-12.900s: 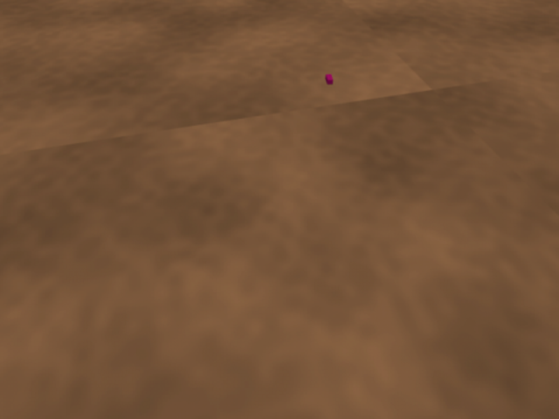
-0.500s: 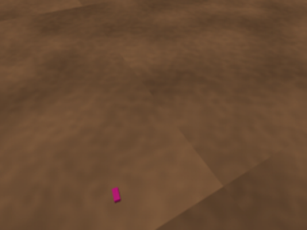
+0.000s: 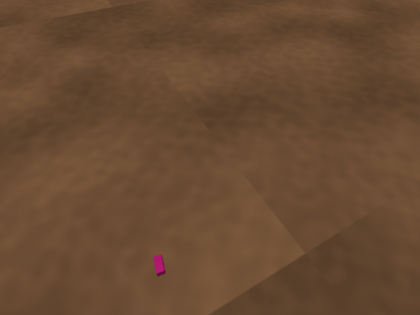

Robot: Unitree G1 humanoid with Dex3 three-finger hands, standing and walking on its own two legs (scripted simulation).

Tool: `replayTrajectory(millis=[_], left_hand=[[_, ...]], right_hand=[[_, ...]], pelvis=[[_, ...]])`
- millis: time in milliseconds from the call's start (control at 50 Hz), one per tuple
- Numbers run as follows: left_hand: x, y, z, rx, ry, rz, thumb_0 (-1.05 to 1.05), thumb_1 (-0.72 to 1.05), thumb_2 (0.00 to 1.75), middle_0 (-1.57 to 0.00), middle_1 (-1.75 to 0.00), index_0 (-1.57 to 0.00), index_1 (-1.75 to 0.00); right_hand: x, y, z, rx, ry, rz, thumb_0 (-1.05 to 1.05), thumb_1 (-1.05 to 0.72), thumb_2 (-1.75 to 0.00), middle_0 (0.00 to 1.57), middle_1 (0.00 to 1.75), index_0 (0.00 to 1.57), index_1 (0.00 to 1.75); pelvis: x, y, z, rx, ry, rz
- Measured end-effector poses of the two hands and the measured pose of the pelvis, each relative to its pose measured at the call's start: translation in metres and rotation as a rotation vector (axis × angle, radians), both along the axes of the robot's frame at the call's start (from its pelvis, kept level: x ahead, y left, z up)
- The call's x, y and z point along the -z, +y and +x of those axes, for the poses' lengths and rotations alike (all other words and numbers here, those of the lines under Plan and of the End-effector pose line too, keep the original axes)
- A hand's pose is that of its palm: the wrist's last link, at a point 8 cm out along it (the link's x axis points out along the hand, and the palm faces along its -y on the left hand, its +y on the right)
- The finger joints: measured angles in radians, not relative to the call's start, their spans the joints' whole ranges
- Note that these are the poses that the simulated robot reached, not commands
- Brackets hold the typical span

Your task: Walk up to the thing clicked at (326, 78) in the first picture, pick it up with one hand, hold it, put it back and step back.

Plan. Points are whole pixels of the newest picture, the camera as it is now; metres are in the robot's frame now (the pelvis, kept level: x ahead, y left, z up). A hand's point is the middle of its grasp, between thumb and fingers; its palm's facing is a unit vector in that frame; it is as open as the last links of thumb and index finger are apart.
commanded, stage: rise first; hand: left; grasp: from above
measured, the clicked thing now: (159, 264) +0.46 +0.26 -0.77
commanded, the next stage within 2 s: none
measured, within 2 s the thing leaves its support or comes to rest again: neither
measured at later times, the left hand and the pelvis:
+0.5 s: hand out of the picture +0.14 +0.26 -0.19, palm faces -0.07 -0.90 -0.42, open 12.7 cm; pelvis -0.01 +0.01 -0.05, yaw +0 degrees
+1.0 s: hand out of the picture +0.12 +0.27 -0.24, palm faces -0.17 -0.84 -0.51, open 14.0 cm; pelvis -0.01 +0.01 -0.10, yaw +0 degrees
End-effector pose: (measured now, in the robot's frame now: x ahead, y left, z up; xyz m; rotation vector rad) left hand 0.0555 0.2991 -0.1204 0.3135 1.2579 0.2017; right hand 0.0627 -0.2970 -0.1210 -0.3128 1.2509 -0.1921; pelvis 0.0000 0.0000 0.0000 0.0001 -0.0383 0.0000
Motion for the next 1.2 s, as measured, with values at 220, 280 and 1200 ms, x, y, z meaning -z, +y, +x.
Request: replayTrajectory(millis=[220, 280, 1200], left_hand=[[0.01, -0.002, 0.072, 0.03, -0.138, 0.002, 0.01, 0.55, 0.87, -0.22, -0.63, -0.23, -0.61], [0.011, -0.001, 0.084, 0.058, -0.148, 0.026, 0.0, 0.36, 0.87, -0.2, -0.75, -0.22, -0.73], [0.092, 0.008, 0.063, 0.27, -0.059, 0.24, 0.0, -0.55, 0.99, -0.07, -1.05, -0.06, -1.06]], right_hand=[[0.009, 0.029, 0.013, 0.017, -0.171, 0.046, 0.0, -0.99, -0.92, 0.2, 0.3, 0.2, 0.3], [0.012, 0.038, 0.011, 0.035, -0.192, 0.067, 0.0, -0.99, -0.92, 0.2, 0.3, 0.21, 0.3], [0.083, 0.064, 0.082, -0.082, -0.463, 0.037, 0.01, -0.88, -0.89, 0.2, 0.3, 0.21, 0.3]], pelvis=[[0.017, 0.0, -0.015, -0.002, 0.129, -0.003], [0.022, 0.001, -0.014, 0.004, 0.149, -0.002], [0.123, 0.011, -0.02, 0.001, 0.403, -0.045]])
